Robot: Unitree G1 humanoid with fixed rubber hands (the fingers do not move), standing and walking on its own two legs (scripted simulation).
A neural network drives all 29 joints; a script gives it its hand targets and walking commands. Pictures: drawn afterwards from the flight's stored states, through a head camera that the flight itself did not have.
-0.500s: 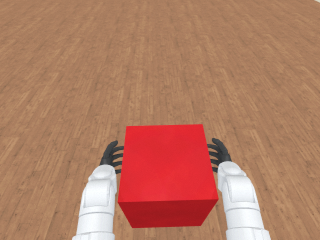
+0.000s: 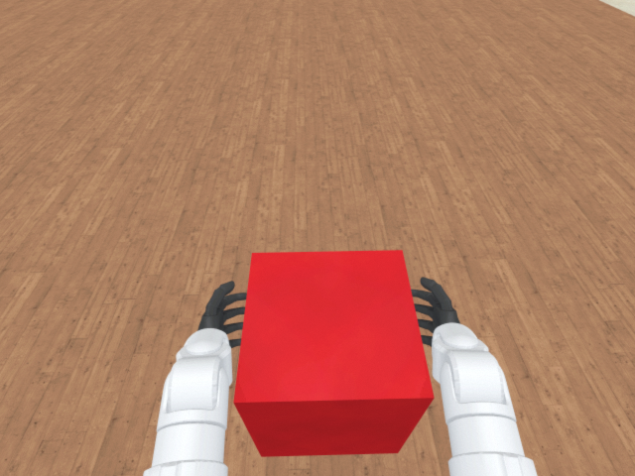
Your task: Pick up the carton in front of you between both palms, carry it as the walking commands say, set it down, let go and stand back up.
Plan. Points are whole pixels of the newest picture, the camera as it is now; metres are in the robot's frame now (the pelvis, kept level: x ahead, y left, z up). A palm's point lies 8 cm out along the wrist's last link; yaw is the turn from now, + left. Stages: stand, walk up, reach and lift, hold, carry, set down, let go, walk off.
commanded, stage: carry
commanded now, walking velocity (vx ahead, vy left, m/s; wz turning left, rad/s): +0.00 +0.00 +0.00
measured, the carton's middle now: (328, 358) +0.29 +0.00 -0.04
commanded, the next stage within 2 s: hold in 1.12 s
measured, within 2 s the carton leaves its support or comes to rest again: neither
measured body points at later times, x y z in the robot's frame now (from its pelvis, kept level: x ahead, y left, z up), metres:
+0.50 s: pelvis -0.03 +0.01 +0.00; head -0.05 +0.01 +0.45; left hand +0.27 +0.16 +0.03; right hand +0.27 -0.15 +0.03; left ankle -0.04 +0.10 -0.74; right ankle -0.01 -0.11 -0.74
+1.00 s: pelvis -0.04 +0.01 +0.00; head -0.06 +0.01 +0.45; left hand +0.26 +0.17 +0.03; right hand +0.26 -0.14 +0.03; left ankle -0.04 +0.10 -0.74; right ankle -0.01 -0.11 -0.74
